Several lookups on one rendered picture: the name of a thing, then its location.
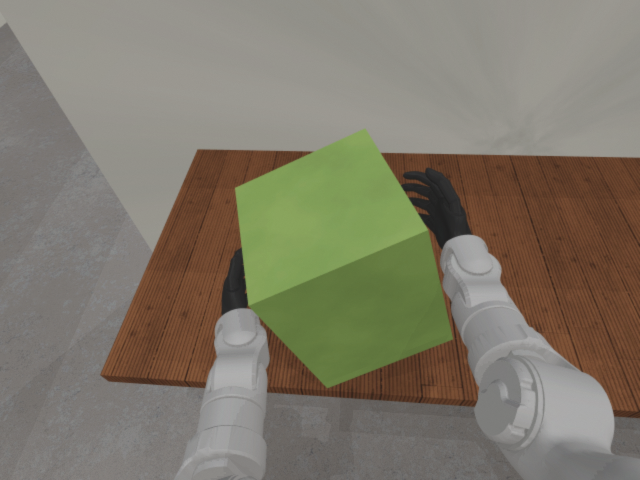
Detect carton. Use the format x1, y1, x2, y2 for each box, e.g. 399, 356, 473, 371
235, 129, 453, 388

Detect left robot hand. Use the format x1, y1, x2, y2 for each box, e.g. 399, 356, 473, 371
222, 247, 248, 315

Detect right robot hand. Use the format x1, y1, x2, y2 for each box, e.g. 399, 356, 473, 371
401, 168, 472, 249

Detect right robot upper arm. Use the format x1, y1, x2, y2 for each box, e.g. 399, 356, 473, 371
474, 355, 640, 480

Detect left robot forearm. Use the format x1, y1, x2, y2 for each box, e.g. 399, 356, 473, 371
174, 308, 270, 480

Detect right robot forearm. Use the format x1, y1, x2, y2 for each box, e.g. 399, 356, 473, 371
440, 235, 615, 440

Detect table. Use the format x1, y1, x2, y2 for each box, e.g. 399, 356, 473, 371
100, 149, 640, 418

